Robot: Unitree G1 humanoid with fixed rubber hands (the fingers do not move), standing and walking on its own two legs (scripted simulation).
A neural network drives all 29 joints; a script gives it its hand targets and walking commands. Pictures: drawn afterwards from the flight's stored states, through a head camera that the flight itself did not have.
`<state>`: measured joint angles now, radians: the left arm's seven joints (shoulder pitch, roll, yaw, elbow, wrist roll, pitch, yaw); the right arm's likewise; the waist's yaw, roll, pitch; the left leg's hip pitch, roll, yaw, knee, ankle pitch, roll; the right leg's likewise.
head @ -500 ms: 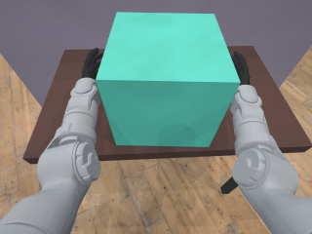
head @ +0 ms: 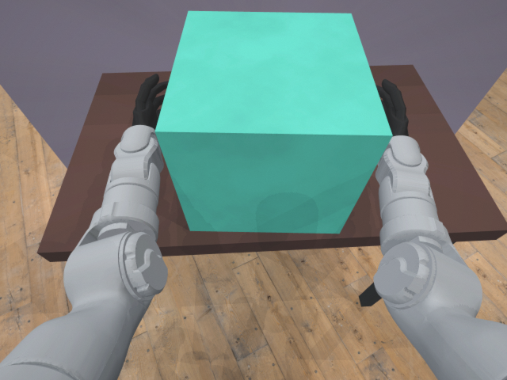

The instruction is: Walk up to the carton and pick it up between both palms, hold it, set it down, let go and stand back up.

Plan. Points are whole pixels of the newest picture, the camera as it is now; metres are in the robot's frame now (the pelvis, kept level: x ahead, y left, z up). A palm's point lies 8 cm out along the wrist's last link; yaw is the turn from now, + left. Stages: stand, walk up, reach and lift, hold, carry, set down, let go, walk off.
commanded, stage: set down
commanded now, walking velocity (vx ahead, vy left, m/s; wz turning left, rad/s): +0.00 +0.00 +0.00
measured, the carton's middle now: (267, 127) +0.52 -0.01 +0.07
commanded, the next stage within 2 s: none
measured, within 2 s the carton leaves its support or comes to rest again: neither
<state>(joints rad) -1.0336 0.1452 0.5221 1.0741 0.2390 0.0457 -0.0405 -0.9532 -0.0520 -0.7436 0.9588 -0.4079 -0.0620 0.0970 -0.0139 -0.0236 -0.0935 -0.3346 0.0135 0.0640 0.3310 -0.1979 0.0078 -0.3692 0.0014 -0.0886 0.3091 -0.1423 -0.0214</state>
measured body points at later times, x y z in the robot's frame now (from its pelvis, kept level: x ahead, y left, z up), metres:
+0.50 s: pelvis +0.00 +0.00 +0.00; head +0.06 +0.01 +0.45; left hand +0.48 +0.19 +0.12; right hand +0.46 -0.20 +0.12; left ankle -0.03 +0.11 -0.75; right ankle -0.01 -0.10 -0.75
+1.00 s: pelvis -0.01 -0.01 -0.02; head +0.06 +0.00 +0.42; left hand +0.49 +0.20 +0.13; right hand +0.47 -0.22 +0.11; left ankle -0.04 +0.11 -0.75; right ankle -0.01 -0.10 -0.75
